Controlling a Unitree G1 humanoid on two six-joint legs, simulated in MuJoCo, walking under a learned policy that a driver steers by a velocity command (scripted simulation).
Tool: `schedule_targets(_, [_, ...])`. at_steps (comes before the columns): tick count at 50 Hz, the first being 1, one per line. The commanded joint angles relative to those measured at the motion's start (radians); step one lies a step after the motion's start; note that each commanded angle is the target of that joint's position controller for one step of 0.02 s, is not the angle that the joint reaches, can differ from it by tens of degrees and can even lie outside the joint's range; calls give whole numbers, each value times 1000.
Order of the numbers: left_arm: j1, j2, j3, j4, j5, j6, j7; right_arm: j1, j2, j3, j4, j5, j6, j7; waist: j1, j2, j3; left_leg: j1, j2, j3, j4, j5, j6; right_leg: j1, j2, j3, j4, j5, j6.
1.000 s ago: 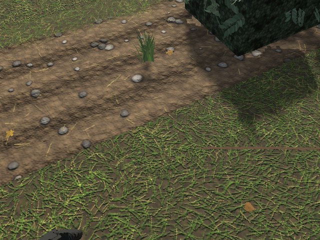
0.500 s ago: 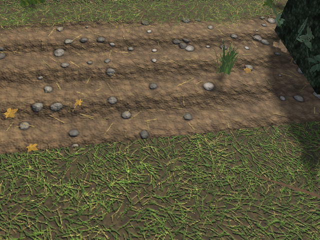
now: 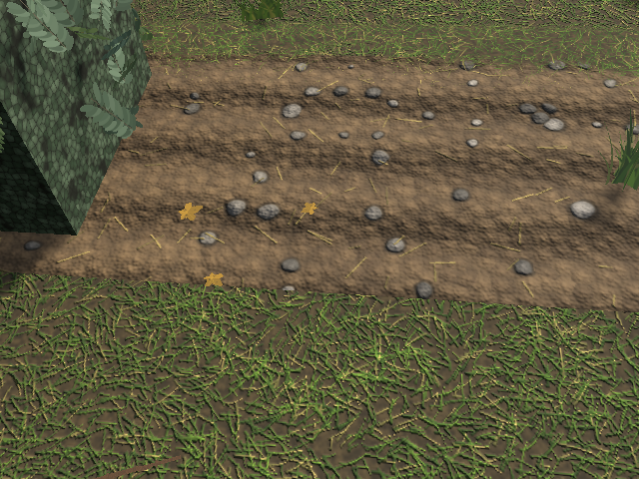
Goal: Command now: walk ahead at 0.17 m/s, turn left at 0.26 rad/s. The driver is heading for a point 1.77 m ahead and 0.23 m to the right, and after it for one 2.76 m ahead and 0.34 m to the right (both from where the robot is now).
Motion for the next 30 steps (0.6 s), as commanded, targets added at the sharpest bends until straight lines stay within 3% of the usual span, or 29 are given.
schedule_targets(1, [-4,134,22,-53,-27,-22,10,21,-117,-38,-46,-4,-23,4,1,-217,-32,-247,77,0,202,38,-31,209,-285,363,-267,-284,-177])
schedule_targets(3, [44,133,16,-33,-29,-28,19,-3,-88,-29,-43,1,-39,14,22,-201,11,-262,95,55,178,116,-44,214,-260,312,-298,-245,-165])
schedule_targets(8, [127,172,22,-11,-31,-47,17,-118,-21,-1,-73,6,-90,27,81,-210,24,-140,146,176,-108,184,-44,192,-237,207,-315,-88,-166])
schedule_targets(11, [156,205,29,-6,-38,-50,1,-122,-39,-2,-72,18,-103,38,83,-219,34,-20,137,208,-234,173,-21,135,-250,191,-306,-87,-180])
schedule_targets(14, [158,203,26,-4,-51,-41,-11,-63,-46,-5,-49,23,-109,45,32,-192,30,159,119,236,-367,257,17,58,-257,180,-253,-72,-169])
schedule_targets(16, [147,158,8,-6,-41,-45,-15,92,-83,-25,-1,27,-104,35,-49,-165,-31,407,130,206,-400,259,53,-47,-216,130,-122,21,-121])
schedule_targets(17, [109,90,-15,-29,-24,-53,-20,242,-141,-44,24,21,-103,25,-121,-46,-121,605,278,20,-441,203,107,-170,-137,34,156,26,-64])
schedule_targets(18, [107,43,-30,-86,-27,-79,-13,324,-261,-72,40,5,-99,32,-123,245,-180,749,504,-381,-555,28,245,-449,-24,-81,465,-219,-15])
schedule_targets(19, [79,144,-5,-88,-45,-92,-11,312,-182,-50,37,-2,-111,43,-126,162,-127,695,532,-481,-597,-57,290,-551,-61,6,638,-310,-21])
schedule_targets(20, [78,175,6,-89,-59,-96,-19,250,-124,-29,26,-4,-118,48,-90,127,-40,639,492,-376,-605,-49,263,-601,-110,23,687,-223,-44])
schedule_targets(21, [79,161,3,-75,-55,-96,-22,204,-95,-18,13,-7,-124,52,-72,93,-6,581,438,-277,-624,21,241,-583,-137,14,679,-138,-49])
schedule_targets(23, [57,139,4,-78,-31,-90,-28,151,-77,-9,8,-7,-123,56,-39,59,41,482,387,-150,-658,241,215,-543,-173,7,608,-37,-38])
schedule_targets(26, [37,90,-9,-90,-23,-76,-37,159,-92,-14,20,-3,-125,52,-22,42,31,429,349,-28,-681,487,215,-512,-163,-30,519,71,2])
schedule_targets(30, [-98,58,-30,-144,-18,-73,-43,189,-113,-17,49,2,-123,41,-49,34,58,328,302,91,-707,504,194,-402,-120,-62,236,281,33])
